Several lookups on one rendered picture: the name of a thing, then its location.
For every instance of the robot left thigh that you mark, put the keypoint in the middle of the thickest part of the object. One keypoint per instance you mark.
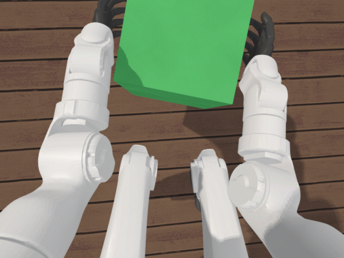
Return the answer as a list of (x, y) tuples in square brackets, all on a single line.
[(126, 232)]

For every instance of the right robot hand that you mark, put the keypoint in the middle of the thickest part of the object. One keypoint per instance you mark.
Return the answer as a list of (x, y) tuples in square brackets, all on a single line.
[(263, 43)]

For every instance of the robot right upper arm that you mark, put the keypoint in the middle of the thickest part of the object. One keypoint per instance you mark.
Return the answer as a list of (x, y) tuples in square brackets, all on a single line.
[(268, 197)]

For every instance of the right robot forearm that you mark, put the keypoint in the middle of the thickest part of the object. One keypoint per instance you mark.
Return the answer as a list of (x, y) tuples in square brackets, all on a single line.
[(264, 115)]

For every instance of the robot right thigh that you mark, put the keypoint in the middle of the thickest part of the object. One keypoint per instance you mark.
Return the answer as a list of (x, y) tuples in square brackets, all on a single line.
[(222, 234)]

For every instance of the carton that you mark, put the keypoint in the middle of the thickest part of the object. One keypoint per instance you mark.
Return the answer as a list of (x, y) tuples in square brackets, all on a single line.
[(187, 52)]

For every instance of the robot left upper arm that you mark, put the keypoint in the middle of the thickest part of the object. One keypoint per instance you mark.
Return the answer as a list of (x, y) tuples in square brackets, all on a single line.
[(43, 224)]

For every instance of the robot thigh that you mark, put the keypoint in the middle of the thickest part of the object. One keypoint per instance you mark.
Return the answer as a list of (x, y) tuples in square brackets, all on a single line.
[(126, 232), (222, 234)]

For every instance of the left robot forearm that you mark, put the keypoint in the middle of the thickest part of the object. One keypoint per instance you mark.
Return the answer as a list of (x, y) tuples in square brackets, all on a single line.
[(83, 107)]

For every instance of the left robot hand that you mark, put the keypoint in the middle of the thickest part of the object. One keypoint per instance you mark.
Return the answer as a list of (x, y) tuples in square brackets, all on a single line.
[(105, 12)]

